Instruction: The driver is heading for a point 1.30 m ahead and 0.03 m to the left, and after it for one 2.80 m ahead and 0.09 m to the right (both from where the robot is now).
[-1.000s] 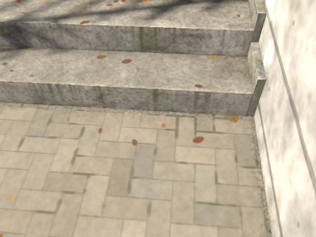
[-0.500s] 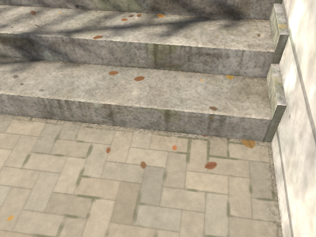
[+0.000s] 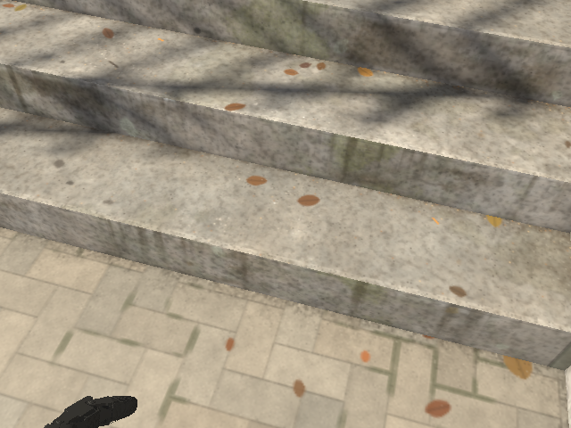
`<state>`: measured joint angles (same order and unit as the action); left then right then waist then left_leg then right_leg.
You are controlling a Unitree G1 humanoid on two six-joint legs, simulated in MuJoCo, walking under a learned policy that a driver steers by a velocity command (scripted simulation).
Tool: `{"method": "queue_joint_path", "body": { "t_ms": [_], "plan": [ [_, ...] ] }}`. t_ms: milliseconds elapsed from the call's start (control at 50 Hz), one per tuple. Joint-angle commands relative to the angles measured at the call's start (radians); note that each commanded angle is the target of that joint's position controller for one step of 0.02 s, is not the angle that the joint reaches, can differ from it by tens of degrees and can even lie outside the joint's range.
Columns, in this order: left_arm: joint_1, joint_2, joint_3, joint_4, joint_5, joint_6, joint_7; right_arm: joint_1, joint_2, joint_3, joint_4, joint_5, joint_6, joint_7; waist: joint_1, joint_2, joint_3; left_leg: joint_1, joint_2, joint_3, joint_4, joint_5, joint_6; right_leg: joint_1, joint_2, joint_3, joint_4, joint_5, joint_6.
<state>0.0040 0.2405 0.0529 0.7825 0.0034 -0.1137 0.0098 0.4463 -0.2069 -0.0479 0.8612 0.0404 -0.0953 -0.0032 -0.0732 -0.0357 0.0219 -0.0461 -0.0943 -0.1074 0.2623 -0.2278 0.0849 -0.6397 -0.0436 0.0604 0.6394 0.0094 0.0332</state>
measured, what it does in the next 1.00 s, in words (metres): walks ahead: right foot, then left foot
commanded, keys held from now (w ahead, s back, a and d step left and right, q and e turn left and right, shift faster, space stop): w+q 0.22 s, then w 0.46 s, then w+e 0.32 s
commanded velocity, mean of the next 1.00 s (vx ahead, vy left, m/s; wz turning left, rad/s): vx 0.50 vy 0.00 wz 0.17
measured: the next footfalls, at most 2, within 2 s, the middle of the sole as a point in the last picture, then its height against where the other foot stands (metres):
right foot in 0.14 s outside the picture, level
left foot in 0.64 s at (173, 413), level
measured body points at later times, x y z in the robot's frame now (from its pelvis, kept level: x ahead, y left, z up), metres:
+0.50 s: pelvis +0.31 +0.01 +0.00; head +0.33 +0.02 +0.44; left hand +0.18 +0.24 -0.14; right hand +0.58 -0.16 -0.09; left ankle +0.42 +0.20 -0.70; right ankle +0.25 -0.12 -0.75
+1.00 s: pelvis +0.55 +0.15 +0.00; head +0.55 +0.16 +0.45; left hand +0.63 +0.44 -0.13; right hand +0.61 -0.12 -0.13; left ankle +0.50 +0.21 -0.75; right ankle +0.66 +0.00 -0.61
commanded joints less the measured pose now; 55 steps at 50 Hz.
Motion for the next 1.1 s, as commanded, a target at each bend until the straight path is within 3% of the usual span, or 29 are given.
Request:
{"method": "queue_joint_path", "body": {
  "t_ms": [20, 100, 120, 140, 160, 180, 200, 220, 240, 260, 300, 360, 440, 480, 560, 600, 620, 640, 660, 680, 700, 720, 740, 780, 840, 920, 960, 1000, 1100],
  "plan": [
    [-0.062, 0.068, 0.012, -0.072, -0.011, 0.001, -0.003, -0.013, -0.174, -0.045, -0.055, 0.011, -0.018, -0.008, 0.027, 0.124, 0.080, -0.178, 0.225, -0.187, -0.116, 0.100, 0.127, 0.185, 0.043, -0.016, -0.130, 0.116, 0.022],
    [-0.017, 0.138, 0.037, -0.061, -0.015, -0.018, -0.005, -0.026, -0.181, -0.059, -0.054, 0.008, 0.012, -0.026, 0.066, 0.161, 0.039, 0.001, 0.249, -0.242, 0.036, 0.279, 0.095, 0.244, 0.048, -0.004, -0.196, -0.014, -0.014],
    [0.079, 0.166, 0.052, -0.031, -0.013, -0.022, -0.002, -0.050, -0.176, -0.057, -0.066, -0.001, 0.019, -0.026, 0.116, 0.168, -0.018, 0.016, 0.214, -0.228, 0.151, 0.425, 0.076, 0.356, 0.068, -0.024, -0.224, -0.029, -0.039],
    [0.231, 0.203, 0.066, 0.004, -0.005, -0.023, 0.000, -0.090, -0.159, -0.047, -0.091, -0.015, 0.022, -0.020, 0.190, 0.159, -0.138, -0.049, 0.157, -0.200, 0.357, 0.465, 0.043, 0.575, 0.020, 0.010, -0.192, -0.025, -0.078],
    [0.436, 0.269, 0.076, 0.028, 0.004, -0.015, 0.008, -0.087, -0.110, -0.022, -0.125, -0.039, 0.018, -0.007, 0.244, 0.038, -0.330, -0.217, 0.082, -0.134, 0.675, 0.203, 0.005, 0.884, -0.160, 0.198, -0.144, -0.087, -0.134],
    [0.449, 0.301, 0.084, 0.054, 0.038, -0.013, -0.011, 0.115, -0.027, -0.003, -0.130, 0.012, 0.015, -0.006, 0.117, -0.396, -0.429, -0.535, -0.039, -0.137, 0.963, -0.395, -0.026, 1.106, -0.390, 0.732, -0.302, -0.233, -0.288],
    [0.367, 0.184, 0.062, 0.025, 0.032, -0.020, -0.017, 0.114, -0.140, -0.015, -0.084, 0.033, 0.023, -0.019, 0.120, -0.203, -0.329, -0.630, 0.066, -0.160, 1.089, -0.314, -0.024, 1.013, -0.379, 0.710, -0.320, -0.405, -0.267],
    [0.304, 0.115, 0.044, 0.010, 0.015, -0.019, -0.018, -0.020, -0.185, -0.022, -0.093, 0.025, 0.026, -0.022, 0.150, -0.096, -0.176, -0.663, 0.104, -0.102, 1.096, -0.221, -0.022, 0.868, -0.337, 0.509, -0.349, -0.321, -0.234],
    [0.268, 0.083, 0.027, 0.014, 0.005, -0.010, -0.028, -0.074, -0.200, -0.028, -0.092, 0.004, 0.025, -0.022, 0.140, -0.001, -0.111, -0.619, 0.148, -0.078, 1.058, -0.133, -0.022, 0.728, -0.268, 0.369, -0.367, -0.179, -0.222],
    [0.262, 0.068, 0.020, 0.039, 0.006, -0.005, -0.034, -0.112, -0.187, -0.032, -0.099, -0.009, 0.022, -0.020, 0.125, -0.005, -0.065, -0.597, 0.166, -0.073, 1.001, -0.094, -0.024, 0.657, -0.222, 0.286, -0.388, -0.087, -0.217],
    [0.288, 0.067, 0.013, 0.074, 0.010, -0.012, -0.037, -0.124, -0.147, -0.026, -0.113, 0.008, 0.024, -0.009, 0.103, -0.048, -0.033, -0.555, 0.190, -0.048, 0.940, -0.063, -0.028, 0.586, -0.181, 0.188, -0.434, -0.019, -0.219],
    [0.323, 0.115, 0.017, 0.120, -0.006, -0.025, -0.034, -0.199, -0.085, -0.003, -0.152, -0.002, 0.028, -0.004, 0.090, -0.026, 0.021, -0.625, 0.215, 0.002, 0.803, -0.034, -0.045, 0.574, -0.210, 0.136, -0.475, 0.120, -0.253],
    [0.384, 0.135, 0.003, 0.154, -0.016, -0.020, -0.031, -0.361, -0.071, 0.016, -0.207, -0.020, 0.025, 0.014, 0.131, 0.000, 0.031, -0.624, 0.220, 0.063, 0.557, 0.166, -0.059, 0.588, -0.184, 0.029, -0.493, 0.163, -0.222],
    [0.390, 0.169, 0.000, 0.160, -0.015, -0.018, -0.028, -0.444, -0.064, 0.020, -0.221, -0.012, 0.019, 0.025, 0.155, -0.013, 0.060, -0.554, 0.196, 0.105, 0.424, 0.268, -0.068, 0.561, -0.156, -0.021, -0.505, 0.109, -0.195],
    [0.453, 0.189, -0.004, 0.201, -0.032, -0.002, -0.028, -0.534, -0.100, 0.013, -0.264, -0.017, 0.019, 0.047, 0.157, -0.043, 0.085, -0.470, 0.154, 0.120, 0.323, 0.247, -0.048, 0.618, -0.213, -0.016, -0.519, 0.105, -0.195],
    [0.416, 0.215, 0.001, 0.208, -0.031, 0.010, -0.020, -0.491, -0.138, -0.004, -0.263, -0.029, 0.014, 0.049, 0.092, -0.081, 0.065, -0.399, 0.131, 0.129, 0.288, 0.180, -0.007, 0.664, -0.224, -0.039, -0.432, 0.293, -0.170],
    [0.401, 0.212, -0.002, 0.206, -0.030, 0.013, -0.015, -0.387, -0.175, -0.024, -0.235, -0.036, 0.012, 0.042, 0.025, -0.076, -0.004, -0.252, 0.102, 0.150, 0.284, 0.187, 0.020, 0.648, -0.206, -0.072, -0.310, 0.457, -0.147],
    [0.378, 0.194, -0.010, 0.187, -0.021, 0.016, -0.008, -0.191, -0.229, -0.054, -0.174, -0.035, 0.016, 0.030, -0.071, -0.065, -0.116, -0.014, 0.101, 0.127, 0.275, 0.222, 0.053, 0.566, -0.156, -0.103, -0.102, 0.490, -0.114],
    [0.412, 0.153, -0.030, 0.153, 0.013, 0.012, -0.003, -0.012, -0.320, -0.077, -0.134, -0.040, 0.023, 0.013, -0.102, 0.134, -0.280, 0.318, 0.288, -0.090, 0.309, 0.340, 0.111, 0.319, -0.078, -0.134, 0.244, 0.137, -0.079],
    [0.561, 0.013, -0.067, 0.160, 0.001, 0.000, -0.015, 0.015, -0.367, -0.078, -0.105, -0.041, 0.031, 0.024, -0.006, 0.379, -0.444, 0.509, 0.487, -0.536, 0.122, 0.134, 0.254, 0.044, 0.083, -0.062, 0.572, -0.579, -0.037],
    [0.488, 0.124, -0.038, 0.170, -0.032, -0.010, -0.023, -0.015, -0.251, -0.051, -0.109, -0.036, 0.023, 0.031, -0.035, 0.214, -0.361, 0.397, 0.477, -0.584, 0.029, -0.034, 0.214, -0.055, 0.037, 0.058, 0.698, -0.595, -0.058],
    [0.373, 0.163, -0.021, 0.129, -0.053, -0.015, -0.021, -0.113, -0.208, -0.035, -0.111, -0.030, 0.011, 0.032, -0.011, 0.143, -0.179, 0.236, 0.446, -0.422, 0.007, 0.002, 0.165, -0.117, -0.007, 0.043, 0.699, -0.491, -0.080],
    [0.333, 0.156, -0.015, 0.125, -0.051, -0.008, -0.011, -0.202, -0.172, -0.021, -0.121, -0.032, 0.000, 0.033, 0.029, 0.070, -0.099, 0.096, 0.409, -0.289, -0.022, 0.137, 0.140, -0.083, -0.050, 0.026, 0.654, -0.388, -0.078],
    [0.362, 0.116, -0.011, 0.133, -0.032, 0.018, -0.002, -0.271, -0.131, -0.014, -0.110, -0.044, -0.019, 0.034, 0.095, 0.106, -0.073, -0.047, 0.340, -0.116, -0.080, 0.270, 0.106, 0.044, -0.102, 0.049, 0.575, -0.268, -0.066],
    [0.370, 0.089, -0.003, 0.133, -0.030, 0.042, -0.003, -0.264, -0.142, -0.017, -0.070, -0.051, -0.036, 0.024, 0.124, 0.107, -0.052, -0.115, 0.309, 0.030, -0.110, 0.436, 0.099, 0.073, -0.078, 0.049, 0.557, -0.200, -0.046],
    [0.285, 0.084, 0.004, 0.093, -0.011, 0.062, -0.005, -0.208, -0.162, -0.016, -0.019, -0.061, -0.029, 0.001, 0.095, 0.099, -0.004, -0.079, 0.321, 0.107, -0.154, 0.411, 0.119, -0.047, -0.055, 0.061, 0.491, -0.073, -0.022],
    [0.288, 0.074, 0.006, 0.103, -0.028, 0.086, 0.008, -0.131, -0.137, -0.003, 0.027, -0.069, -0.011, -0.007, 0.068, 0.140, 0.008, 0.037, 0.378, 0.068, -0.147, 0.358, 0.154, -0.239, -0.035, 0.058, 0.823, -0.199, -0.014],
    [0.246, 0.080, 0.008, 0.074, -0.041, 0.089, 0.015, -0.106, -0.103, 0.015, 0.059, -0.056, 0.006, -0.009, 0.076, 0.098, 0.085, 0.114, 0.401, 0.075, -0.133, 0.275, 0.146, -0.467, -0.031, 0.091, 1.056, -0.316, -0.032],
    [0.086, -0.010, -0.037, -0.027, -0.057, 0.060, -0.022, 0.059, -0.087, 0.038, 0.137, -0.080, 0.056, -0.031, 0.028, 0.036, 0.145, 0.310, 0.396, 0.133, 0.000, 0.362, 0.090, -0.874, -0.028, 0.022, 1.400, -0.490, -0.043]
  ]
}}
